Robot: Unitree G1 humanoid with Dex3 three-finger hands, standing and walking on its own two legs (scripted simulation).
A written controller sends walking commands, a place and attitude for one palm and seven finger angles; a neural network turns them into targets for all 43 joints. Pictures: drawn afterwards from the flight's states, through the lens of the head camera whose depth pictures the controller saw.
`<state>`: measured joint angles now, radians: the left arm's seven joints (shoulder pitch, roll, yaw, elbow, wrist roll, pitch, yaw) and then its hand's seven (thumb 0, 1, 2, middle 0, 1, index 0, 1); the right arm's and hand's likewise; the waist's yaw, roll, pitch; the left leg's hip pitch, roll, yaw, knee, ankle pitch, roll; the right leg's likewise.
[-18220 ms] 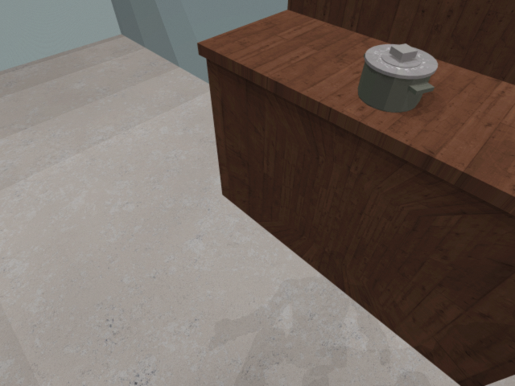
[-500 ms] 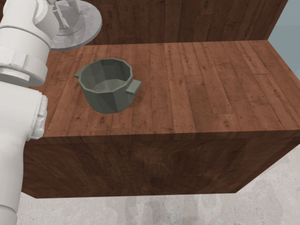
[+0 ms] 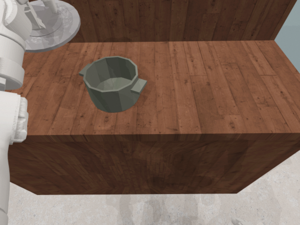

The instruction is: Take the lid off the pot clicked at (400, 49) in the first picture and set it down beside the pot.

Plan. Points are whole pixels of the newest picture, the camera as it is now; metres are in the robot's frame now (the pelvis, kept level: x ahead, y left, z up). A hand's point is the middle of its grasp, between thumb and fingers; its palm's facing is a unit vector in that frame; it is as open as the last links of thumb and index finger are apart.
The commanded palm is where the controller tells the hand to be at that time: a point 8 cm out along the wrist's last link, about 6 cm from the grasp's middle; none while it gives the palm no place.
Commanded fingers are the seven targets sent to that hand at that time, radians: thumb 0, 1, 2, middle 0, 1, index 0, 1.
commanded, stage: move the lid sideways beside the pot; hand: left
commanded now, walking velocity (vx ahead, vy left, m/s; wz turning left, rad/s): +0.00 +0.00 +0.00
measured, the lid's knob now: (37, 15) +0.52 +0.23 +0.29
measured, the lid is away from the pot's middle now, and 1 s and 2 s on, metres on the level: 0.14 0.23 0.22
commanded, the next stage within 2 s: lower the lid onto the table in 1.06 s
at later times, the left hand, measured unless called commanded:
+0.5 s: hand (9, 17) +0.48 +0.27 +0.30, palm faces -0.16 -0.07 -0.98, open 8.0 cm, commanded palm +0.47 +0.27 +0.37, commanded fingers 0.00 0.66 1.03 -0.71 -1.00 -0.72 -1.03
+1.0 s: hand out of the picture +0.48 +0.31 +0.30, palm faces -0.19 -0.08 -0.98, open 8.0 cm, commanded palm +0.47 +0.31 +0.37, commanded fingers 0.00 0.66 1.03 -0.71 -1.00 -0.72 -1.03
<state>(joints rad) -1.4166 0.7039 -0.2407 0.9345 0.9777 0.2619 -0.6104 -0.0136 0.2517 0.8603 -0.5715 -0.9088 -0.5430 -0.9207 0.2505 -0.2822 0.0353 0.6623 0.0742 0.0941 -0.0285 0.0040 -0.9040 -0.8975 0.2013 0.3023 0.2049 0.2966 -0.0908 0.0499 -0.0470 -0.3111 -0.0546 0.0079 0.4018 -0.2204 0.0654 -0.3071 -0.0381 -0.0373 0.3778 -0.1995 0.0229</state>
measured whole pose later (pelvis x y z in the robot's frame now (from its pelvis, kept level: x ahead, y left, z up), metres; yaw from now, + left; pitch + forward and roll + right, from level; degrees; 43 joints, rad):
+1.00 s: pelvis +0.01 +0.00 +0.00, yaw -1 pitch +8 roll -1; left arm -1.40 0.95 -0.14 1.03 1.02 0.13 -0.62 -0.01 0.25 0.86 -0.58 -0.91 -0.54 -0.92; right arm 0.30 -0.30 0.04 0.67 0.10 0.14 -0.06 0.00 -0.90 -0.90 0.20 0.30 0.21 0.30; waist -0.11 0.05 -0.02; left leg -0.32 -0.03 0.02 0.42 -0.24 0.06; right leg -0.30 -0.01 -0.03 0.35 -0.19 0.02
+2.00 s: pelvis +0.00 +0.00 +0.00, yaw -1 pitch +9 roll -2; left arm -1.37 0.91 -0.13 1.19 1.02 0.16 -0.58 -0.01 0.26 0.86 -0.57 -0.91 -0.53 -0.92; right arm 0.34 -0.31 0.04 0.70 0.09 0.11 -0.05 0.00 -0.90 -0.90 0.20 0.30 0.21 0.30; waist -0.15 0.04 -0.02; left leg -0.36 -0.02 0.02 0.47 -0.26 0.06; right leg -0.34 -0.01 -0.02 0.39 -0.20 0.02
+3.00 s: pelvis +0.00 +0.00 -0.01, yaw -1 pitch +10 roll -2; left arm -1.26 0.88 -0.10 1.23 0.99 0.09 -0.52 0.00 0.27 0.86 -0.57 -0.91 -0.53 -0.92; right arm 0.33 -0.30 0.03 0.71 0.10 0.13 -0.05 0.00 -0.90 -0.90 0.20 0.30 0.21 0.30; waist -0.15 0.04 -0.05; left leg -0.43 -0.02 0.01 0.53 -0.29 0.06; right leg -0.40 0.00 -0.03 0.44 -0.22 0.02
